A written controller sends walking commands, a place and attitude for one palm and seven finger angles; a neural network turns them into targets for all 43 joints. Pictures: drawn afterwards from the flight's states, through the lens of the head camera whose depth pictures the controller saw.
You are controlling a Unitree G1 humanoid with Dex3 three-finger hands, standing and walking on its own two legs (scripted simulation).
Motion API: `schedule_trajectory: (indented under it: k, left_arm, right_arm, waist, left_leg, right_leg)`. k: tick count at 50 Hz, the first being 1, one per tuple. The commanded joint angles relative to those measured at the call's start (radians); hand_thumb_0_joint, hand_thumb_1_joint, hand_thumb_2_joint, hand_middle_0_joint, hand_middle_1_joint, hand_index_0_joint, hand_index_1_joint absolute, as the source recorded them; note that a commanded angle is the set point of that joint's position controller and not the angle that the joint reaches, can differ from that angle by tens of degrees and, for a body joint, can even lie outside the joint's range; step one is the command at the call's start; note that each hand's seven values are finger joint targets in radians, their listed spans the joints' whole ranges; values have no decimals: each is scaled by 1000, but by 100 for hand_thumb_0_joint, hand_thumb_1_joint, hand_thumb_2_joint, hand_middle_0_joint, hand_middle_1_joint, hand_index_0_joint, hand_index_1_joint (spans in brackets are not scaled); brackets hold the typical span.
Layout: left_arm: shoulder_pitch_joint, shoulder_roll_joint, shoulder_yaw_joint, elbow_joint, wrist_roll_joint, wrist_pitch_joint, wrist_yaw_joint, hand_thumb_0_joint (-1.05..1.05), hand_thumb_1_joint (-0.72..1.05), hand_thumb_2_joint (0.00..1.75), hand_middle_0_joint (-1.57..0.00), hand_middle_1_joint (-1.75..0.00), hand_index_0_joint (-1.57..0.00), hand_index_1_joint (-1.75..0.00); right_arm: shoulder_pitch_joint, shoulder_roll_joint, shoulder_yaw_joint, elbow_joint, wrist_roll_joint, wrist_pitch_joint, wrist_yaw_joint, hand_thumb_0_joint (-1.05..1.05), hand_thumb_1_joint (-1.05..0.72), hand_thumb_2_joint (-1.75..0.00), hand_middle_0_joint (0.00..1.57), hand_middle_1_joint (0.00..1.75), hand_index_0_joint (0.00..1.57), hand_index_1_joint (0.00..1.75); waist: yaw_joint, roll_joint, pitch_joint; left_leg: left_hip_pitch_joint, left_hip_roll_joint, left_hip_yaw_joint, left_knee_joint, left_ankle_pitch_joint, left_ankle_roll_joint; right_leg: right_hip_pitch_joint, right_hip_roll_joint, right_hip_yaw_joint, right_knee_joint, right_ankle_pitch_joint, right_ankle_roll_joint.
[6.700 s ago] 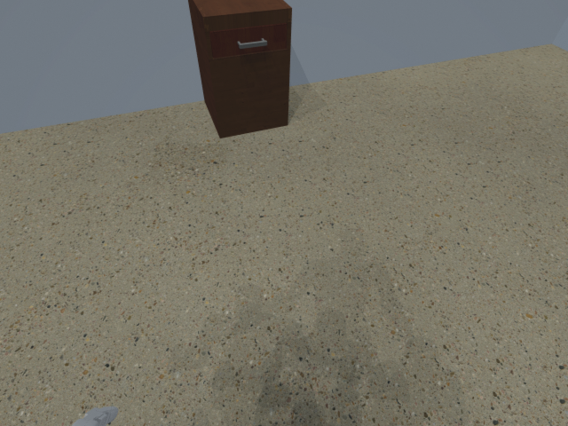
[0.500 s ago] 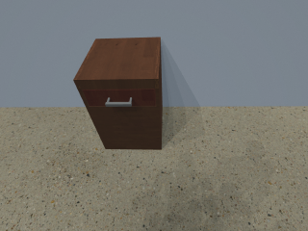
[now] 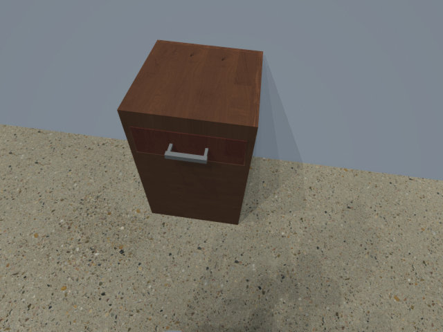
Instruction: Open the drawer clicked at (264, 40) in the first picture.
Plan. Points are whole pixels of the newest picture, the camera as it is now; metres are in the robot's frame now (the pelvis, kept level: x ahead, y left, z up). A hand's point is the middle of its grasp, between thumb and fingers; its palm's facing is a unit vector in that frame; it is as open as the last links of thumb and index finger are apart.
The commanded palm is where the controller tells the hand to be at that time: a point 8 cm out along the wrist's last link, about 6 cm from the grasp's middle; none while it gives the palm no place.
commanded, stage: take the last steps up to it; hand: left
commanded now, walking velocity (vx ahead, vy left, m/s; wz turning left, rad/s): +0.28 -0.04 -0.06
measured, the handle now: (187, 153) +0.66 +0.17 -0.22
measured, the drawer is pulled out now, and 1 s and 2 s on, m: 0.00 0.00 0.00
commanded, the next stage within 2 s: come to a stop and stand still in 0.28 s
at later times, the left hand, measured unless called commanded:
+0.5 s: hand (174, 270) +0.26 +0.13 -0.15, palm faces +0.00 -0.98 -0.22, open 7.3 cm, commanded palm none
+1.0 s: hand (137, 291) +0.21 +0.20 -0.17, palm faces +0.04 -0.98 -0.20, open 7.4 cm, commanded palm none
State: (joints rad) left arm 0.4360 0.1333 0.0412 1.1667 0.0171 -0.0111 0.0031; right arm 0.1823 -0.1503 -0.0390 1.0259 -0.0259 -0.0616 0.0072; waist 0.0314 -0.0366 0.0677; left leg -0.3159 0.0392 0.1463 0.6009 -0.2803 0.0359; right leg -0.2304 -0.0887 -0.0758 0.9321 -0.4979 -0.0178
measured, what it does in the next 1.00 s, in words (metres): walks ahead: right foot, then left foot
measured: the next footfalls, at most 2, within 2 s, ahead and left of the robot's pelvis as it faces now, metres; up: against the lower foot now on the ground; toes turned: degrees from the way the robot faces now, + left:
right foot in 0.36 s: +0.26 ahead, -0.13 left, +0.00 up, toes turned -9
left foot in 0.82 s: +0.23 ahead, +0.10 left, +0.00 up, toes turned -3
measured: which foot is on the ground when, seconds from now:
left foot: down 0.00-0.36, up 0.38-0.80, down 0.82-1.00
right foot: up 0.00-0.34, down 0.36-0.82, up 0.84-1.00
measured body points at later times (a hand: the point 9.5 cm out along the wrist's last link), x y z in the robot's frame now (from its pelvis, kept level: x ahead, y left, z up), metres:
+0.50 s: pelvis +0.17 -0.05 +0.01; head +0.20 -0.07 +0.45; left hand +0.26 +0.18 -0.14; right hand +0.14 -0.27 -0.16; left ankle +0.09 +0.09 -0.66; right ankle +0.22 -0.13 -0.73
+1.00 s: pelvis +0.17 +0.00 +0.02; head +0.20 +0.03 +0.46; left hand +0.21 +0.25 -0.15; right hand +0.25 -0.23 -0.12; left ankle +0.18 +0.10 -0.73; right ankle +0.13 -0.12 -0.66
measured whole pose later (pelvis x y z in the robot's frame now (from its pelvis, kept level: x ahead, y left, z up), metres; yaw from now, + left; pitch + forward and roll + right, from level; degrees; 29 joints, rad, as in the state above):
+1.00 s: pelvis +0.17 +0.00 +0.02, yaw -2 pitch +1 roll -1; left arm 0.21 0.22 0.07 1.04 0.02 0.06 0.02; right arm 0.15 -0.14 -0.02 1.00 -0.02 0.02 -0.04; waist 0.03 -0.05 0.05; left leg -0.24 0.01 0.07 0.45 -0.23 0.03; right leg -0.41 0.01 0.02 0.98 -0.41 0.02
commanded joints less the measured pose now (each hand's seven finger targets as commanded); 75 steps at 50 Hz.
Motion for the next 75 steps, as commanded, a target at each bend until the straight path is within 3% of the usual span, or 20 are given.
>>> schedule_trajectory:
  k: [1, 6, 13, 16, 17, 18, 19, 23, 25, 35, 39, 41, 43, 50, 59, 62, 64, 66, 69, 75]
  left_arm:
    - [-102, 68, 20, -110, 6, -32, -8, 0, 90, 90, -20, -30, -20, -30]
    - [-80, 44, 20, -121, 8, -3, -15, 0, 90, 90, -20, -30, -20, -30]
    - [-230, 67, 21, -197, 6, -9, -21, 0, 90, 90, -20, -30, -20, -30]
    - [-91, 107, 33, -159, 11, -27, -17, 0, 90, 90, -20, -30, -20, -30]
    - [5, 164, 45, -126, 16, -41, -12, 0, 90, 90, -20, -30, -20, -30]
    - [82, 257, 67, -110, 16, -49, -4, 0, 90, 90, -20, -30, -20, -30]
    - [104, 286, 63, -116, -4, -46, 0, 0, 90, 90, -20, -30, -20, -30]
    - [-224, 156, 22, -195, 1, -30, 31, 0, 90, 90, -20, -30, -20, -30]
    - [-247, 174, 24, -201, 10, -14, 41, 0, 90, 90, -20, -30, -20, -30]
    - [-229, 223, 54, -209, 17, 23, 47, 0, 90, 90, -20, -30, -20, -30]
    - [-249, 208, 50, -208, 5, 33, 43, 0, 90, 90, -20, -30, -20, -30]
    - [-193, 114, 27, -220, -6, 45, 37, 0, 90, 90, -20, -30, -20, -30]
    - [-203, 131, 31, -204, -2, 57, 38, 0, 90, 90, -20, -30, -20, -30]
    - [-157, 145, 34, -149, 7, 54, 11, 0, 90, 90, -20, -30, -20, -30]
    - [-156, 95, 7, -130, -3, 45, 7, 0, 90, 90, -20, -30, -20, -30]
    - [-78, 123, 6, -86, 2, 28, 17, 0, 90, 90, -20, -30, -20, -30]
    - [-130, 188, 3, -91, -1, 14, 23, 0, 90, 90, -20, -30, -20, -30]
    - [-168, 168, -2, -91, -4, 4, 26, 0, 90, 90, -20, -30, -20, -30]
    - [-151, 115, -17, -74, -14, -5, 30, 0, 90, 90, -20, -30, -20, -30]
    - [-110, 114, -12, -59, -16, 3, 37, 0, 90, 90, -20, -30, -20, -30]
  right_arm:
    - [177, -131, -22, 14, 4, -1, -33, 0, -90, -90, 20, 30, 20, 30]
    - [152, -113, -16, 10, 7, -20, -35, 0, -90, -90, 20, 30, 20, 30]
    - [164, -151, -33, 22, -5, -1, -29, 0, -90, -90, 20, 30, 20, 30]
    - [157, -142, -29, 32, 2, 6, -25, 0, -90, -90, 20, 30, 20, 30]
    - [171, -116, -22, 33, 10, 4, -21, 0, -90, -90, 20, 30, 20, 30]
    - [230, -61, -14, 19, 17, 0, -15, 0, -90, -90, 20, 30, 20, 30]
    - [201, -87, -14, 0, 20, 10, -22, 0, -90, -90, 20, 30, 20, 30]
    - [179, -44, 2, 39, 22, 52, -35, 0, -90, -90, 20, 30, 20, 30]
    - [192, -20, -1, 43, 34, 78, -35, 0, -90, -90, 20, 30, 20, 30]
    - [73, -74, -29, -43, 21, 111, -27, 0, -90, -90, 20, 30, 20, 30]
    - [132, -82, -25, -28, 18, 89, -26, 0, -90, -90, 20, 30, 20, 30]
    - [85, -199, -38, -67, 3, 73, -31, 0, -90, -90, 20, 30, 20, 30]
    - [5, -187, -28, -86, -1, 75, -47, 0, -90, -90, 20, 30, 20, 30]
    - [40, -169, -22, -59, 5, 63, -63, 0, -90, -90, 20, 30, 20, 30]
    - [105, -190, -37, 4, 1, 70, -53, 0, -90, -90, 20, 30, 20, 30]
    - [94, -137, -26, 15, 16, 71, -45, 0, -90, -90, 20, 30, 20, 30]
    - [81, -60, 1, 7, 19, 72, -35, 0, -90, -90, 20, 30, 20, 30]
    - [85, -54, 8, 29, 3, 80, -31, 0, -90, -90, 20, 30, 20, 30]
    - [162, -59, 17, 81, 8, 67, -40, 0, -90, -90, 20, 30, 20, 30]
    - [186, -49, 24, 115, 11, 78, -47, 0, -90, -90, 20, 30, 20, 30]
  waist:
    - [-71, 129, 20]
    - [-13, 136, 29]
    - [-40, 129, 54]
    - [31, 49, -9]
    - [68, -60, -77]
    - [69, -281, -172]
    - [75, -234, -195]
    - [-44, -5, -73]
    - [-53, -5, -86]
    - [-12, -99, -144]
    - [-55, -99, -171]
    - [-30, 312, -124]
    - [-21, 195, -70]
    - [-36, 144, -100]
    - [-62, 221, -111]
    - [-26, 96, -95]
    - [-44, -104, -30]
    - [-45, -176, 41]
    - [-58, -66, 33]
    - [-42, 12, 87]
  left_leg:
    - [196, 302, -324, -393, 148, 136]
    - [155, 239, -162, -428, 295, 144]
    - [196, 240, -119, -344, 317, 129]
    - [126, 177, -62, -130, 325, 73]
    - [33, 105, -12, 72, 247, 35]
    - [-141, -26, 35, 363, -136, -8]
    - [-180, -35, -70, 560, -364, -6]
    - [-40, 47, -172, 472, -186, -43]
    - [16, 25, -144, 333, -191, -56]
    - [-37, -13, -151, 229, -172, -81]
    - [171, -2, -118, -169, 156, -72]
    - [177, 308, -422, -301, 587, 49]
    - [18, 320, -374, -345, 451, 145]
    - [244, 247, -294, -330, 369, 106]
    - [243, 223, -292, -301, 322, 100]
    - [74, 122, -204, -221, 103, 7]
    - [35, 22, -109, -150, -38, -53]
    - [84, 27, -116, -129, 14, -51]
    - [139, 50, -148, -196, 201, -49]
    - [132, 55, -138, -178, 172, -59]
  right_leg:
    - [-359, -53, 62, 272, 133, -6]
    - [-320, -52, 38, 99, 236, 24]
    - [-222, -6, -23, -256, 265, 7]
    - [45, 50, -58, -400, 359, -9]
    - [208, -21, 49, -439, 415, -40]
    - [364, -257, 397, -543, 545, -145]
    - [333, -343, 496, -632, 604, -226]
    - [-18, -248, 200, -617, 898, -180]
    - [-40, -226, 117, -588, 942, -172]
    - [80, -257, 169, -532, 946, -194]
    - [26, -146, 102, -412, 683, -83]
    - [-159, 47, -9, -204, 35, 28]
    - [-119, 68, 106, 25, -47, 26]
    - [-250, 66, 122, 66, 103, 64]
    - [-53, 71, 42, -369, 79, 41]
    - [154, 25, 77, -631, 316, 24]
    - [44, -143, 242, -718, 218, -51]
    - [-65, -108, 239, -750, 183, -66]
    - [-2, -46, 146, -654, 414, -44]
    - [-5, -36, 143, -702, 327, -22]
